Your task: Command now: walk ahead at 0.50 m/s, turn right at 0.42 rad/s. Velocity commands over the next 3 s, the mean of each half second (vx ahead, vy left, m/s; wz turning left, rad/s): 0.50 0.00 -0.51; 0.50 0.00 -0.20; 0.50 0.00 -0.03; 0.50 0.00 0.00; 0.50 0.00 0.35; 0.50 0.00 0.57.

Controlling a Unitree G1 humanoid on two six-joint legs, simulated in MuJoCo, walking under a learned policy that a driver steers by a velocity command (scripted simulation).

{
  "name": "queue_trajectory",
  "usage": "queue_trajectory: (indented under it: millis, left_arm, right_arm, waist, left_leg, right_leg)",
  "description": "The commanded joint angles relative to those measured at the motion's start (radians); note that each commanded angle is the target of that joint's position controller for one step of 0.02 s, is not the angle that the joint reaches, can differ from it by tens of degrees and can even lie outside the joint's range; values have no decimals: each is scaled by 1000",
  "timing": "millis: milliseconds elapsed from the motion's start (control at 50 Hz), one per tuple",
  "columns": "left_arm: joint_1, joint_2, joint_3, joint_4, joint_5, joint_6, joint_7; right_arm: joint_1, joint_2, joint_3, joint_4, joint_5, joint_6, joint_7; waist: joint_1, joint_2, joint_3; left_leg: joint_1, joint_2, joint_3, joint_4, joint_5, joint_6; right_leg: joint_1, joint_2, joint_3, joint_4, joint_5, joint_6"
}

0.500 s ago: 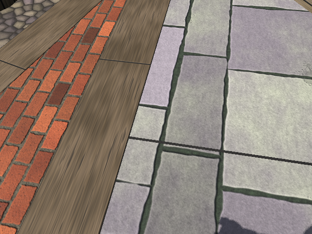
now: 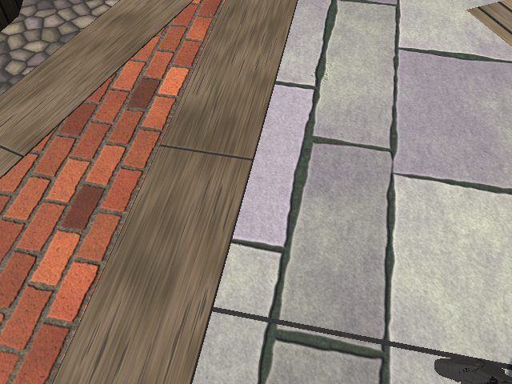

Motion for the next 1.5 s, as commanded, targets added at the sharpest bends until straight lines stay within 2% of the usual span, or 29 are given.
queue_trajectory:
  millis: [20,40,60,100,200,300,400,440,480,500,520,540,560,620,680,740,840,960,1000,1040,1060,1080,1100,1120,1140,1160,1240,1380,1500]
  left_arm:
    - [41,83,3,-96,-25,-43,-3]
    - [-51,138,20,-121,-37,-45,-2]
    - [-94,129,22,-127,-33,-42,3]
    - [-100,97,33,-133,-20,-21,3]
    - [-156,50,33,-188,-12,23,-4]
    - [-306,39,20,-241,-5,13,-37]
    - [-429,54,14,-311,-6,17,-65]
    - [-400,84,28,-324,-6,20,-71]
    - [-181,149,69,-274,-9,22,-66]
    - [-3,230,107,-223,-11,27,-47]
    - [-9,353,122,-216,-19,21,-36]
    - [43,278,93,-240,-4,7,-40]
    - [7,216,75,-227,6,-7,-45]
    - [-205,109,38,-268,20,-23,-40]
    - [-198,126,39,-254,17,-39,-33]
    - [-147,146,42,-226,12,-44,-17]
    - [-76,149,38,-183,6,-39,-7]
    - [-5,160,44,-124,1,-17,0]
    - [-32,179,48,-125,1,-9,4]
    - [-67,169,38,-134,4,-2,5]
    - [-15,114,17,-150,28,-8,4]
    - [98,11,-11,-137,10,-30,-10]
    - [-8,125,11,-142,-17,-49,-15]
    - [-113,158,20,-179,-32,-59,-17]
    - [-161,152,18,-188,-23,-61,-11]
    - [-168,142,24,-188,-8,-57,-7]
    - [-131,83,19,-181,1,-23,-1]
    - [-363,50,1,-240,7,-33,-15]
    - [-474,79,-1,-290,-4,-46,-48]
  right_arm:
    - [402,-214,-63,40,-6,6,-13]
    - [329,-155,-46,27,-2,6,-19]
    - [265,-133,-37,20,-6,7,-19]
    - [191,-93,-26,25,-20,5,-18]
    - [192,-136,-46,50,-19,-3,-31]
    - [225,-174,-58,58,-13,11,-46]
    - [296,-215,-73,75,12,41,-46]
    - [282,-242,-81,69,22,54,-48]
    - [256,-250,-80,62,31,70,-48]
    - [276,-215,-64,55,11,67,-49]
    - [367,-60,-15,2,-31,42,-35]
    - [306,-115,-18,7,16,-2,-20]
    - [204,-170,-34,-15,61,-20,-13]
    - [201,-174,-43,14,16,-11,-28]
    - [218,-136,-40,23,7,28,-28]
    - [131,-118,-33,-5,-6,38,-30]
    - [-12,-85,-16,-37,6,27,-10]
    - [-100,-104,-10,-85,13,10,24]
    - [-26,-138,-22,-70,12,7,28]
    - [238,-210,-58,4,3,8,15]
    - [403,-287,-75,30,-10,12,7]
    - [450,-289,-75,58,-2,16,15]
    - [427,-207,-52,55,16,17,13]
    - [334,-176,-41,38,15,18,7]
    - [260,-157,-33,21,3,19,6]
    - [217,-137,-27,15,-10,16,6]
    - [211,-142,-23,31,-9,6,3]
    - [310,-187,-33,69,8,22,-24]
    - [384,-207,-42,111,18,52,-29]
  waist:
    - [-176,244,-392]
    - [-177,179,-239]
    - [-150,103,-158]
    - [-92,112,-66]
    - [-62,72,0]
    - [-104,49,35]
    - [-135,51,73]
    - [-98,79,37]
    - [33,74,-88]
    - [102,-3,-183]
    - [-17,-285,-251]
    - [38,-176,-400]
    - [54,-112,-261]
    - [-59,-45,-104]
    - [-91,-30,-68]
    - [-70,-23,-21]
    - [-12,-50,28]
    - [0,-68,61]
    - [-49,-100,9]
    - [-182,-88,-164]
    - [-206,60,-324]
    - [-153,303,-441]
    - [-197,193,-350]
    - [-184,141,-198]
    - [-153,49,-115]
    - [-118,39,-66]
    - [-58,78,-31]
    - [-126,56,17]
    - [-140,76,45]
  left_leg:
    - [888,406,-710,-194,-265,229]
    - [756,373,-537,-210,-255,176]
    - [609,336,-418,-239,-184,150]
    - [409,277,-253,-311,-93,128]
    - [332,277,-64,-401,34,152]
    - [372,244,107,-412,88,120]
    - [532,291,167,-343,161,94]
    - [573,298,196,-231,442,74]
    - [519,255,242,84,673,36]
    - [299,216,248,366,453,-11]
    - [-154,29,190,737,-441,-76]
    - [-251,-12,-53,863,-535,-62]
    - [-345,33,-64,877,-448,-36]
    - [-175,150,-75,683,-255,-14]
    - [-123,156,-65,569,-185,-35]
    - [-198,145,-57,396,-22,-65]
    - [-155,88,-16,106,230,-56]
    - [-206,53,-15,-23,105,2]
    - [-80,11,16,-31,24,33]
    - [321,-7,32,-24,66,93]
    - [675,212,-231,27,85,182]
    - [930,384,-705,-136,-166,319]
    - [882,344,-703,-210,-333,266]
    - [734,317,-560,-236,-312,224]
    - [572,287,-459,-266,-214,208]
    - [451,258,-387,-291,-123,203]
    - [302,213,-234,-382,21,210]
    - [333,149,-64,-410,104,159]
    - [525,240,-93,-317,148,140]
  right_leg:
    - [-672,-5,91,685,-98,-16]
    - [-727,-48,72,705,-14,-25]
    - [-693,-95,50,681,74,-25]
    - [-601,-147,53,602,165,-26]
    - [-636,-171,48,469,299,-7]
    - [-612,-148,-24,197,518,-4]
    - [-625,-117,-90,63,426,-41]
    - [-537,-64,-141,48,323,-77]
    - [-221,33,-192,-31,333,-133]
    - [95,-11,-65,-53,362,-180]
    - [412,-285,483,-140,242,-351]
    - [462,-377,757,-317,127,-401]
    - [391,-353,611,-331,206,-343]
    - [-2,-249,290,-345,471,-258]
    - [-100,-225,198,-420,560,-258]
    - [-85,-203,122,-451,622,-242]
    - [-64,-163,36,-472,526,-187]
    - [147,-251,64,-376,639,-173]
    - [177,-251,55,-291,881,-149]
    - [70,-174,-7,18,1054,-102]
    - [-202,-89,-43,356,694,-61]
    - [-542,81,25,645,-68,-11]
    - [-659,25,109,735,-82,-29]
    - [-717,-30,68,723,16,-39]
    - [-679,-80,38,676,105,-39]
    - [-629,-113,33,615,158,-34]
    - [-551,-161,18,472,225,-5]
    - [-554,-121,-46,47,589,30]
    - [-569,-87,-42,-94,492,-13]
Next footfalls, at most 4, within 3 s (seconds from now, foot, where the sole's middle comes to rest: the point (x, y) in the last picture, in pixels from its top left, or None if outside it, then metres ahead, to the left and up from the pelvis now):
0.50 right None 0.38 -0.19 -0.76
1.04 left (321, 274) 0.77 -0.10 -0.76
1.58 right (431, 228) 0.96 -0.44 -0.76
2.12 left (384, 139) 1.33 -0.33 -0.76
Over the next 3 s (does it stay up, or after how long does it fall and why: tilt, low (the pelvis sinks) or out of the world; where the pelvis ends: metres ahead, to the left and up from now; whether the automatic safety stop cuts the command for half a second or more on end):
stays up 1.59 -0.48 0.02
